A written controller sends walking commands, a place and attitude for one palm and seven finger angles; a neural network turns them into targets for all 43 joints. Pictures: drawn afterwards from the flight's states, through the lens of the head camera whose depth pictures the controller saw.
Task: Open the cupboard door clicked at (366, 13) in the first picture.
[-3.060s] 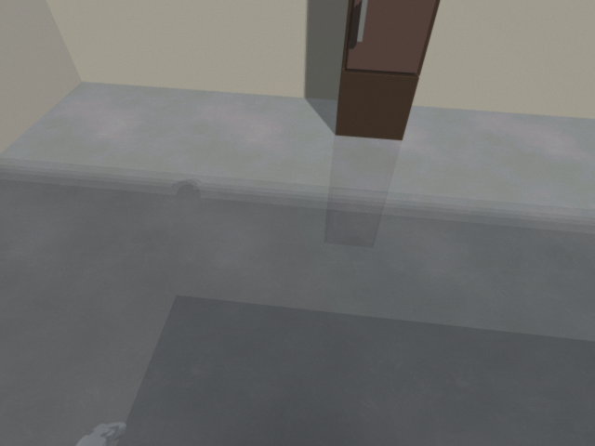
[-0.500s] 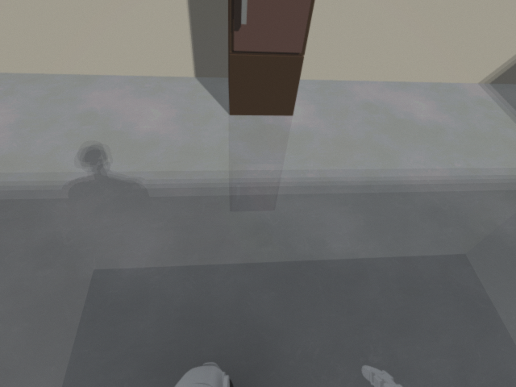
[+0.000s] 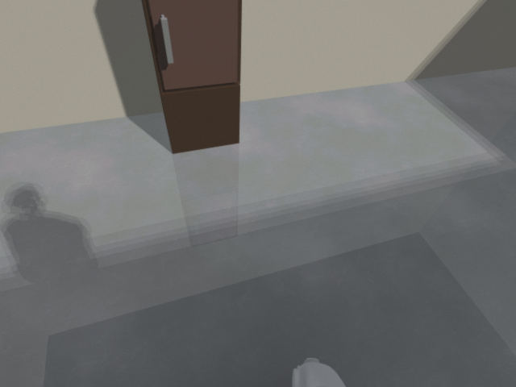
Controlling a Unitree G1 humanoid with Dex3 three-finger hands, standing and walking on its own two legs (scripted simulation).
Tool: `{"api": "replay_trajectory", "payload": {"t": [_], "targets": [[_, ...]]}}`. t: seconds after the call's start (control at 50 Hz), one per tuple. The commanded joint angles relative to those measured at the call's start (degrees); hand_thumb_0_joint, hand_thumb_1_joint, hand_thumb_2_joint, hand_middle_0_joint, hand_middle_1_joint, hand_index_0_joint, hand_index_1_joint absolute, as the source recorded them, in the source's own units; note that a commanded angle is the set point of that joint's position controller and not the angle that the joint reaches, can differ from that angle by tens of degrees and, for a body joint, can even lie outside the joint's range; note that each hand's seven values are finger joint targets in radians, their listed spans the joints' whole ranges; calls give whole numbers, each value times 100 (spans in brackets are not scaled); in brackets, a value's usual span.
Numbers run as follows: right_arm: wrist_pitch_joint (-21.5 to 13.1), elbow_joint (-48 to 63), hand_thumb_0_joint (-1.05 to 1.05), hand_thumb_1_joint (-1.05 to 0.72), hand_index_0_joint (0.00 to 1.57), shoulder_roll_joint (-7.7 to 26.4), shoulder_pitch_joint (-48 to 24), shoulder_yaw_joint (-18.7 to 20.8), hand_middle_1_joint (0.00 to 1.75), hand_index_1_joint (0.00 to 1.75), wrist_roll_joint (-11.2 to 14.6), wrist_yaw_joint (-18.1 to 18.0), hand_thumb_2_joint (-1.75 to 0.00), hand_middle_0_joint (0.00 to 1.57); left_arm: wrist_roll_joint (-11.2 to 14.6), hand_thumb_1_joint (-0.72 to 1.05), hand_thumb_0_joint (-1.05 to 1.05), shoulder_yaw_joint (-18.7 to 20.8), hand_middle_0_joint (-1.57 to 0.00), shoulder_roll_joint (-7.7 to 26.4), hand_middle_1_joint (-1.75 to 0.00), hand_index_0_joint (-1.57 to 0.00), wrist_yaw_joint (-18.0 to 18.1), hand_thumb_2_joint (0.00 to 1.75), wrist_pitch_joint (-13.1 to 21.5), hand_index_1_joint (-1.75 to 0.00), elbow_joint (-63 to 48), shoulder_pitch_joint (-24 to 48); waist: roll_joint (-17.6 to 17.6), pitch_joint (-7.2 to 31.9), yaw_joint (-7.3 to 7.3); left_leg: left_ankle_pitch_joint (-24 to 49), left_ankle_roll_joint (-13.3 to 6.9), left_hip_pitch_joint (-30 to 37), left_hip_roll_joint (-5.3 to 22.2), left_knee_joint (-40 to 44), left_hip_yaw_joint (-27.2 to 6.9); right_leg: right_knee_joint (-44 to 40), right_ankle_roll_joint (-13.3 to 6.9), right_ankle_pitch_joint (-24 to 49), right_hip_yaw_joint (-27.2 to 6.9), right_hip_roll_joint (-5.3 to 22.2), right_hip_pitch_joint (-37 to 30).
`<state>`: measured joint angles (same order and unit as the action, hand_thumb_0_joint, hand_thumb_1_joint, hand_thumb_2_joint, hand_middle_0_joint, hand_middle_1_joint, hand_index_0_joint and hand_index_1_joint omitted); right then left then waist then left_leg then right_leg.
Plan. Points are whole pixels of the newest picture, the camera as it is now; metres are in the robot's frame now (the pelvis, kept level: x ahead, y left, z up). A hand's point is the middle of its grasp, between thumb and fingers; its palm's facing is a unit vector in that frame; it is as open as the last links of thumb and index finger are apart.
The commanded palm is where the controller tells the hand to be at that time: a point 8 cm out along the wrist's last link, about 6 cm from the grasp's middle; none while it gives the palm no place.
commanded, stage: walk to a spot facing it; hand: left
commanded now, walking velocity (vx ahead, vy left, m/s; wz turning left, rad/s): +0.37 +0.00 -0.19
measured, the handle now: (166, 39) +1.41 +0.37 -0.11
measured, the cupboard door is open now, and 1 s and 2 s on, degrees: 0 0 0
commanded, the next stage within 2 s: turn to face it in 1.28 s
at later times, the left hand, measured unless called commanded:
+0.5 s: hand (171, 341) +0.24 +0.16 -0.17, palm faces +0.01 -0.98 -0.20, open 7.2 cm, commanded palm none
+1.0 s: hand (181, 215) +0.53 +0.18 -0.16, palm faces -0.11 -0.98 -0.19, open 7.4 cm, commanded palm none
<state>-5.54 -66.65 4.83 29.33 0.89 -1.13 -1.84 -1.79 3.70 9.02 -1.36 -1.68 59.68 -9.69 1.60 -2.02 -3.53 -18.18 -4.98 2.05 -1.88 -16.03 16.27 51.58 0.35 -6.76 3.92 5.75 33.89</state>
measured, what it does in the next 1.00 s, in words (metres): walks ahead: right foot, then left foot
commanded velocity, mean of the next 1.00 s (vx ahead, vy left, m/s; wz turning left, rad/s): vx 0.37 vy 0.00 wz -0.17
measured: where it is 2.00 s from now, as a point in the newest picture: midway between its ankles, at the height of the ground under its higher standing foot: (268, 261)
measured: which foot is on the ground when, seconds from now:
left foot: down 0.00-0.18, up 0.20-0.62, down 0.64-1.00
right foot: up 0.00-0.18, down 0.20-0.66, up 0.68-1.00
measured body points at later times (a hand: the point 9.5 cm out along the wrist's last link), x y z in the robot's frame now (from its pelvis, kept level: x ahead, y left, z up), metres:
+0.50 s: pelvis +0.23 -0.02 +0.00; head +0.23 -0.02 +0.45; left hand +0.24 +0.21 -0.16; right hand +0.28 -0.27 -0.15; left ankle +0.34 +0.13 -0.70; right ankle +0.17 -0.11 -0.74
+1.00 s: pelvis +0.45 +0.01 +0.00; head +0.46 +0.00 +0.45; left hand +0.54 +0.23 -0.15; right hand +0.38 -0.21 -0.16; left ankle +0.41 +0.11 -0.74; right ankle +0.52 -0.14 -0.69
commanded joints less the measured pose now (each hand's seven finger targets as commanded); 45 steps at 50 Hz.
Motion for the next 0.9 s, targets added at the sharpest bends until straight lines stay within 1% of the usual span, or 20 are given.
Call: {"api": "replay_trajectory", "payload": {"t": [0.0,0.04,0.08,0.12,0.14,0.16,0.18,0.2,0.24,0.28,0.36,0.52,0.56,0.58,0.6,0.62,0.64,0.7,0.76,0.88], "targets": [[-7,-153,0,-90,20,713,958,113,30,30,-44,-80,-90,20,24,90,0,-66,-20,75,-30,-20,-10,90,239,-30,-561,918,-693,-702,-139,3662,48,600,1891,359,-991,-722,-195,-371,327,-135,749],[26,-226,0,-90,20,700,1050,107,30,30,-54,-81,-90,20,20,90,0,-84,-20,64,-30,-20,5,90,276,-30,-577,975,-683,-716,-104,4582,23,636,1897,111,-829,-1060,-343,-698,501,-298,402],[50,-248,0,-90,20,816,944,113,30,30,-38,-82,-90,20,15,90,0,-88,-20,91,-30,-20,36,90,339,-30,-466,541,-899,-376,125,6165,33,695,1905,-570,-621,-1447,-507,-1027,772,-625,-367],[71,-201,0,-90,20,918,739,148,30,30,15,-63,-90,20,1,90,0,-33,-20,252,-30,-20,91,90,408,-30,-168,-380,-844,109,532,6742,164,296,1792,-1675,-466,-1893,-645,-779,900,-868,-1705],[64,-86,0,-90,20,988,451,167,30,30,53,-34,-90,20,-7,90,0,57,-20,430,-30,-20,104,90,465,-30,72,-1197,-868,519,967,5954,270,-511,1697,-2695,-326,-2172,-784,-182,659,-645,-3027],[40,92,0,-90,20,757,339,154,30,30,137,36,-90,20,-10,90,0,175,-20,911,-30,-20,164,90,531,-30,272,-1955,-82,1020,1227,3713,403,-2097,1304,-4255,-194,-2327,-1270,61,-778,563,-4558],[-5,265,0,-90,20,515,234,141,30,30,154,24,-90,20,72,90,0,263,-20,1288,-30,-20,207,90,537,-30,401,-2368,580,1390,1143,-1216,597,-3538,378,-6129,-426,-2892,-2075,1187,-3217,1984,-5405],[41,372,0,-90,20,631,-198,193,30,30,126,24,-90,20,138,90,0,275,-20,1358,-30,-20,238,90,505,-30,328,-2061,30,934,1094,-1200,410,-3932,596,-6689,-1278,-3317,-2148,837,-3124,2077,-4819],[160,465,0,-90,20,394,-587,227,30,30,66,82,-90,20,128,90,0,125,-20,768,-30,-20,267,90,507,-30,166,-1191,-289,-319,656,-230,405,-3858,1110,-6330,-1523,-3844,-1496,-359,-2070,1623,-2820],[328,415,0,-90,20,208,-356,215,30,30,-26,108,-90,20,50,90,0,-8,-20,255,-30,-20,284,90,601,-30,77,-871,-220,-691,259,78,492,-3354,1243,-5722,-1512,-4183,-1112,-591,-1243,1231,-1621],[427,596,0,-90,20,215,-414,240,30,30,-26,212,-90,20,33,90,0,-22,-20,425,-30,-20,244,90,687,-30,30,-771,389,-560,57,478,687,-3151,1258,-4383,-1265,-4183,-988,37,-384,794,-1440],[249,1221,0,-90,20,603,-2141,221,30,30,-24,379,-90,20,30,90,0,17,-20,816,-30,-20,193,90,658,-30,271,-1454,519,-589,544,766,602,-3038,928,-2229,-800,-3727,-834,823,-446,838,-2668],[200,1183,0,-90,20,772,-1978,246,30,30,-34,341,-90,20,41,90,0,34,-20,886,-30,-20,203,90,646,-30,280,-1452,329,-400,365,591,519,-2405,727,-1814,-623,-3133,-787,1680,-384,833,-2834],[169,998,0,-90,20,917,-1376,296,30,30,-57,294,-90,20,59,90,0,42,-20,914,-30,-20,210,90,636,-30,273,-1374,118,-59,69,786,473,-1486,572,-1456,-538,-2320,-658,2130,-147,657,-2681],[134,741,0,-90,20,1294,-469,390,30,30,-94,234,-90,20,89,90,0,34,-20,802,-30,-20,200,90,632,-30,221,-1364,-409,552,-297,1048,321,-50,902,-1202,-989,-1054,-432,1781,92,374,-2078],[110,581,0,-90,20,2082,266,577,30,30,-160,174,-90,20,146,90,0,-13,-20,420,-30,-20,152,90,613,-30,122,-1619,-2051,1282,-447,1227,-195,1297,2483,-927,-3035,813,-138,-819,475,-388,-653],[164,522,0,-90,20,2155,523,553,30,30,-81,143,-90,20,125,90,0,-20,-20,524,-30,-20,142,90,644,-30,-70,-1302,-2070,1373,-520,1395,-541,1327,3089,-194,-3902,2035,-172,-2580,-47,-579,-48],[113,780,0,-90,20,1327,-823,330,30,30,-48,107,-90,20,52,90,0,42,-20,428,-30,-20,79,90,530,-30,-16,-746,-936,-55,-32,688,-234,-689,2601,243,-2642,2365,-179,-1447,-409,140,158],[39,766,0,-90,20,1020,-1078,255,30,30,-28,71,-90,20,10,90,0,23,-20,127,-30,-20,51,90,313,-30,120,-1154,-766,-188,365,832,-43,-1407,2217,474,-1601,1985,-52,-924,-335,210,-235],[25,681,0,-90,20,1033,-874,337,30,30,-18,68,-90,20,-7,90,0,62,-20,111,-30,-20,-11,90,162,-30,-203,-576,-688,-413,377,700,-217,-1021,2103,834,-1009,664,95,-246,-155,352,297]]}}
